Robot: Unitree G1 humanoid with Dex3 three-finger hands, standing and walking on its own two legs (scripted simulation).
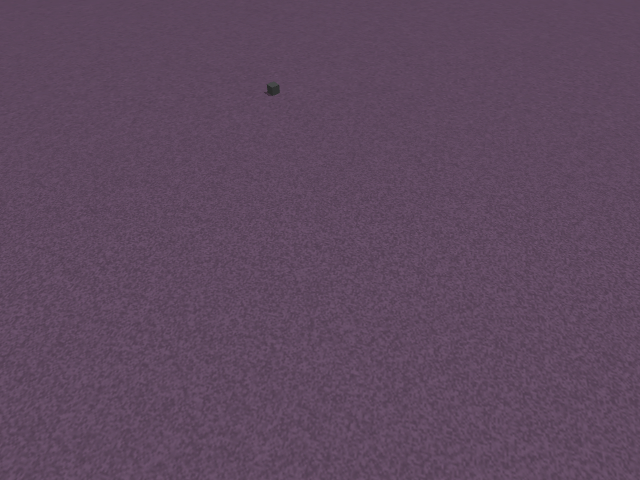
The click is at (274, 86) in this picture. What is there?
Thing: cube
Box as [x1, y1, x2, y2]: [267, 81, 279, 95]
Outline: 273,81 267,84 267,90 272,95 279,92 278,84
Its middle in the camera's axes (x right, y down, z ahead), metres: -0.29 -0.93 +2.37
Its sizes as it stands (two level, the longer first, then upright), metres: 0.053 0.053 0.053
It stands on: the floor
